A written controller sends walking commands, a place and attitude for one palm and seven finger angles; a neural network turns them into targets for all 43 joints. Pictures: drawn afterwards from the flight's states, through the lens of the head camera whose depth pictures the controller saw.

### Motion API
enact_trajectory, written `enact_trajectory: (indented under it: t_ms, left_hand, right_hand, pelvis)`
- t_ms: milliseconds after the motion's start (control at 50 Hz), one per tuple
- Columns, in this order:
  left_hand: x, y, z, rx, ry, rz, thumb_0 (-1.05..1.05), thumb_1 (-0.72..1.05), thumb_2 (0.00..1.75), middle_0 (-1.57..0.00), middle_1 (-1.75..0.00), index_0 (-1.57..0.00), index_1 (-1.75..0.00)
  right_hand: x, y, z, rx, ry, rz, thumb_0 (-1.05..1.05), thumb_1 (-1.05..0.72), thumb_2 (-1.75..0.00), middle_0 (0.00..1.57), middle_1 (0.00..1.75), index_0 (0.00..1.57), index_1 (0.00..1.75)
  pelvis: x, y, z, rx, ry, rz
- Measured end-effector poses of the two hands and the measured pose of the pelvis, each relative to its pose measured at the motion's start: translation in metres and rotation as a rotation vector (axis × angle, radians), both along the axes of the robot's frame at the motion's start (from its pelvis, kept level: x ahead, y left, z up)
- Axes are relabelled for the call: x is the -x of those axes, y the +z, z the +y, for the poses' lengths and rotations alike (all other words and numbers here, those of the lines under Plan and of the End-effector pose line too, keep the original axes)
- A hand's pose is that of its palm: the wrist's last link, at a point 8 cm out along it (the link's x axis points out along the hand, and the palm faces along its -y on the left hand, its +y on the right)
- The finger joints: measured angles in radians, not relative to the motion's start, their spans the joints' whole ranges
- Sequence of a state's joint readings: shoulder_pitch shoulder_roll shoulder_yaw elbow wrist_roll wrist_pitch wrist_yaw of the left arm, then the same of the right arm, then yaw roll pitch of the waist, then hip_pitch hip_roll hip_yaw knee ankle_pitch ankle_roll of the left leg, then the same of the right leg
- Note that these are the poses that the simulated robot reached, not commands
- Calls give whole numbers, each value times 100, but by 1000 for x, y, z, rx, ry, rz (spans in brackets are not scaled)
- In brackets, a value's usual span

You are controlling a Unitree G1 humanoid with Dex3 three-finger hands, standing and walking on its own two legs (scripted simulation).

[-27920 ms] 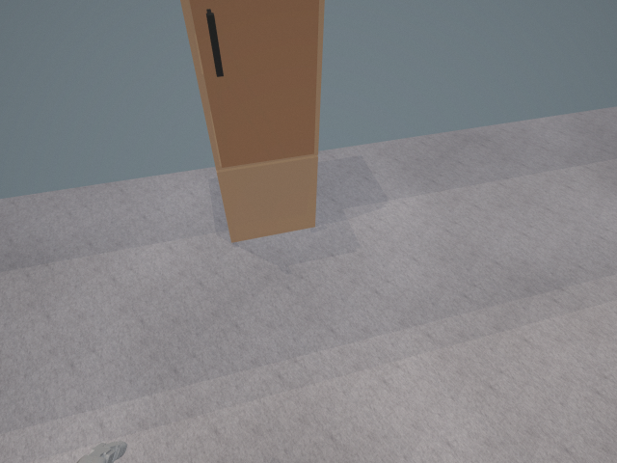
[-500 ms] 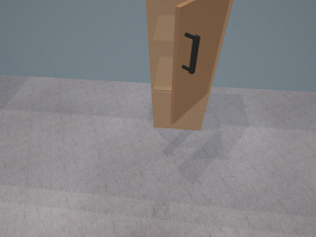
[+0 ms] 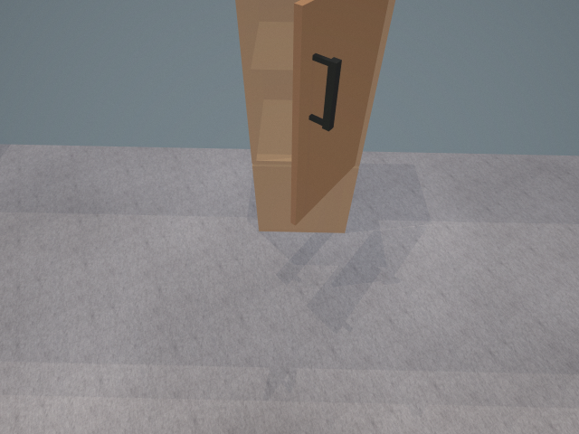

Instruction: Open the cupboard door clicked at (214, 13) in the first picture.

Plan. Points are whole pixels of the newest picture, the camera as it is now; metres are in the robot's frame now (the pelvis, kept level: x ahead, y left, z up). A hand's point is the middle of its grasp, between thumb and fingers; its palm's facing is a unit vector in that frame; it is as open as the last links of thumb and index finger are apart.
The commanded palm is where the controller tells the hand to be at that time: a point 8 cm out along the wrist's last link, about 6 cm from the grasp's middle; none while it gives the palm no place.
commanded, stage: walk to a spot facing it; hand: left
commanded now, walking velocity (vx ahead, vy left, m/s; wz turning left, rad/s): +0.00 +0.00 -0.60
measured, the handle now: (323, 93) +0.73 -0.03 +0.08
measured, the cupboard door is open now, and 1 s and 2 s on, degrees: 53 53 53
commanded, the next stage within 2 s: none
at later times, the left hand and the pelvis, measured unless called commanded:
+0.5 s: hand out of the picture +0.09 +0.18 -0.16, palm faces -0.25 -0.93 -0.28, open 7.4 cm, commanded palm none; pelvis -0.02 -0.01 +0.00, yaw -18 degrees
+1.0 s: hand (229, 412) +0.18 +0.11 -0.16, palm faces -0.54 -0.79 -0.29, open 7.4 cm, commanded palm none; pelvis -0.03 -0.02 -0.01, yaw -35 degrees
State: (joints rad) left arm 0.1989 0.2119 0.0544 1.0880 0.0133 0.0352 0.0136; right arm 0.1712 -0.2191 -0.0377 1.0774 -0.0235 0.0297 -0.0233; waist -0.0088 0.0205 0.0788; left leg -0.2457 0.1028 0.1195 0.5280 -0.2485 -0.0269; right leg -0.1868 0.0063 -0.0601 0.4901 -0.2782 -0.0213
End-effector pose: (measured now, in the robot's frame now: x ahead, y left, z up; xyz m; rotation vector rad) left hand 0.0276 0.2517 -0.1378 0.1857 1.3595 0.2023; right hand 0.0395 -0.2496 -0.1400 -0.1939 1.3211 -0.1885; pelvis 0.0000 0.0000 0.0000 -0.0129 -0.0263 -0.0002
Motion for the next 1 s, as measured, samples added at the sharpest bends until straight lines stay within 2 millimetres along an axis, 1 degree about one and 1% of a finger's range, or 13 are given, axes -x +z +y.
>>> enact_trajectory:
  t_ms: [80, 160, 220, 280, 340, 460, 560, 620, 720, 800, 860, 940, 1000]
  left_hand:
    - [-13, -4, 3, 18, -40, 6, 1, 91, 90, -20, -30, -20, -30]
    - [-35, 3, 1, 8, -91, -19, 1, 91, 90, -20, -30, -20, -30]
    - [-53, 10, -7, -5, -133, -65, 1, 91, 90, -20, -30, -20, -30]
    - [-68, 8, -15, -36, -181, -120, 1, 91, 90, -20, -30, -20, -30]
    - [-70, 10, -22, -50, -211, -114, 1, 91, 90, -20, -30, -20, -30]
    - [-70, 12, -30, -37, -290, -55, 1, 91, 90, -20, -30, -20, -30]
    - [-83, 2, -28, 0, -338, -53, 1, 91, 90, -20, -30, -20, -30]
    - [-97, -10, -25, 29, -361, -66, 1, 90, 90, -20, -30, -20, -30]
    - [-127, -3, -32, 61, -422, -109, 1, 91, 90, -20, -30, -20, -30]
    - [-148, 7, -47, 65, -488, -138, 1, 91, 90, -20, -30, -20, -30]
    - [-161, 10, -65, 53, -555, -148, 1, 91, 90, -20, -30, -20, -30]
    - [-173, 6, -88, 16, -641, -182, 1, 91, 90, -20, -30, -20, -30]
    - [-171, 9, -99, 2, -678, -160, 1, 91, 90, -20, -30, -20, -30]
  right_hand:
    - [21, -1, 10, 2, -38, 14, 0, -90, -90, 20, 30, 20, 30]
    - [49, -5, 13, -18, -77, 46, 0, -90, -90, 20, 30, 20, 30]
    - [67, -10, 9, -40, -106, 73, 0, -90, -90, 20, 30, 20, 30]
    - [77, -23, -3, -57, -154, 78, 0, -90, -90, 20, 30, 21, 30]
    - [75, -23, -15, -51, -195, 60, 1, -90, -90, 20, 30, 21, 30]
    - [46, 1, -32, 1, -256, -85, 1, -91, -90, 20, 30, 20, 30]
    - [27, 17, -30, 50, -288, -194, 1, -91, -90, 20, 30, 20, 30]
    - [28, 19, -24, 90, -294, -232, 0, -90, -90, 20, 30, 20, 30]
    - [60, 26, -8, 91, -305, -162, 0, -90, -90, 20, 30, 20, 30]
    - [91, 23, -4, 72, -360, -105, 0, -90, -90, 20, 30, 21, 30]
    - [118, 15, -6, 52, -425, -82, 0, -90, -90, 20, 30, 21, 30]
    - [153, -6, -18, 35, -526, -54, 1, -90, -90, 20, 30, 21, 30]
    - [168, -5, -23, 42, -584, -27, 1, -90, -90, 20, 30, 21, 30]
  pelvis:
    - [3, -2, 7, -14, -45, 13]
    - [9, -1, 4, -14, -83, 18]
    - [12, -1, -2, -14, -113, 21]
    - [14, -12, -14, -41, -149, 28]
    - [19, -11, -17, -34, -180, 19]
    - [20, 0, -13, -48, -276, 33]
    - [18, -1, -2, -39, -341, 39]
    - [15, -9, 8, -12, -364, 48]
    - [17, -1, 9, 3, -415, 37]
    - [18, 3, 5, 14, -465, 42]
    - [19, 0, -3, 10, -511, 42]
    - [24, -15, -18, -20, -571, 40]
    - [26, -11, -18, -20, -606, 36]
